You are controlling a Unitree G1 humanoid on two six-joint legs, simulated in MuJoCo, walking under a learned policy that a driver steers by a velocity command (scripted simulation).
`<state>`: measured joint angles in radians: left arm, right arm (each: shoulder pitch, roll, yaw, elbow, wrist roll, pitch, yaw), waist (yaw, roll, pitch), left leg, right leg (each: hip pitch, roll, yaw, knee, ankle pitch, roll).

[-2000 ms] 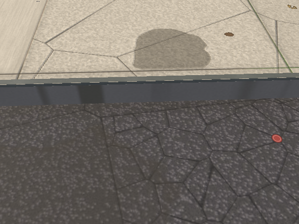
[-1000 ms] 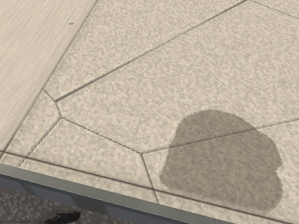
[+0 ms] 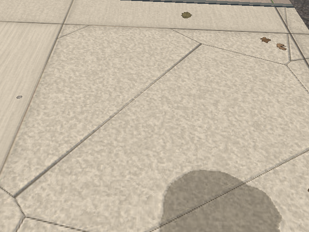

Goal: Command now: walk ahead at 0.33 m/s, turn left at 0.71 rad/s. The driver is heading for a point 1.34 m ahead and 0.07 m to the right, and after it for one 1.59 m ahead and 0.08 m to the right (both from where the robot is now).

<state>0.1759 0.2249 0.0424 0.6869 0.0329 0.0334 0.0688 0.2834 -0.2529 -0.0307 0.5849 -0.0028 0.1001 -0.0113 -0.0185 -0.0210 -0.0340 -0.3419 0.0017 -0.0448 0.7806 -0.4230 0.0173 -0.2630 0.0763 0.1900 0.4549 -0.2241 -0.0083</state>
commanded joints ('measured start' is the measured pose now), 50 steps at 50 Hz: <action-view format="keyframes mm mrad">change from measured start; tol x64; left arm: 1 75 136 52 -39 16 -4 -19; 50 -48 46 6 -135 2 -80 -125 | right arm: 1 65 -66 -30 -13 -19 -31 -13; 50 174 -27 -16 170 -51 -232 9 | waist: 1 19 95 18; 50 -7 116 21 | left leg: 1 242 -96 66 -380 -29 24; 4 468 353 -1024 -694 -253 271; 15 42 110 -208 -692 71 68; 23 455 279 99 -48 2350 42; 26 -574 -138 -91 1226 332 -11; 31 -748 15 -148 1162 -173 63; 41 341 -39 109 -250 302 -39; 44 799 494 -795 -413 97 67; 50 338 285 -222 -485 328 81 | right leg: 1 -140 -98 -10 158 -355 -149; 11 -1243 -68 -240 1952 -186 -85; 22 -298 94 -473 857 -393 -200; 25 159 -146 597 118 -838 -516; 35 -636 -15 140 -377 -179 -283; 41 67 -24 99 255 707 -157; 43 -320 5 51 834 -235 -139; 50 -650 -115 -67 1015 -81 -120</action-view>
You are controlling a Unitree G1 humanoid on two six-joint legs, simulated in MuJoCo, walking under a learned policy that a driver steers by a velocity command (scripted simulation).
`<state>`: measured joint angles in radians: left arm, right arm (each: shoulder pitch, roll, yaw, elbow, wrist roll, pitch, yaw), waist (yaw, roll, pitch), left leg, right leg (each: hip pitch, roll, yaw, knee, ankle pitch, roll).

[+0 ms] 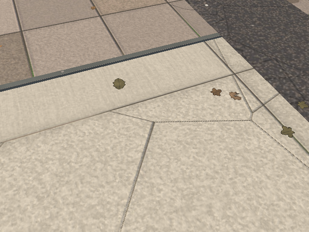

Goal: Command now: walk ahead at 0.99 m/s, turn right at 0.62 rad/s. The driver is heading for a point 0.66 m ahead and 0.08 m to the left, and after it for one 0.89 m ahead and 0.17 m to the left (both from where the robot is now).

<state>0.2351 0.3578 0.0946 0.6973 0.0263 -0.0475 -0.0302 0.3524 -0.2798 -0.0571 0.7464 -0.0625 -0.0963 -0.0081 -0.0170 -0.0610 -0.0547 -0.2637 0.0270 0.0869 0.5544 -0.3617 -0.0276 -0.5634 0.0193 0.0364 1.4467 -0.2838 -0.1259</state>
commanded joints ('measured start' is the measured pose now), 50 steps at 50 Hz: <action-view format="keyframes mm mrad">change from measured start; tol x64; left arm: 1 -131 -91 -55 -160 12 9 -26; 50 -47 -10 -48 -52 -2 95 67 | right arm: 1 108 -4 9 26 22 -41 10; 50 15 -113 -27 -26 60 109 -17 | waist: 1 7 142 66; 50 -27 126 -36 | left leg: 1 239 255 -312 -293 287 120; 11 169 206 8 -31 1371 132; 14 -391 -59 -187 1001 -105 136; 32 388 -108 -1 32 617 236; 34 523 213 -467 105 1798 397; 37 335 243 -756 -210 697 465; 50 173 49 -408 -218 759 86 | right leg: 1 -373 -62 104 -17 -32 0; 11 498 97 -135 -768 145 -67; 14 1058 -484 768 -1002 -70 -126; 30 390 -171 -287 -908 1110 109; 34 -53 59 -116 325 -355 187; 50 -98 -92 23 -407 120 169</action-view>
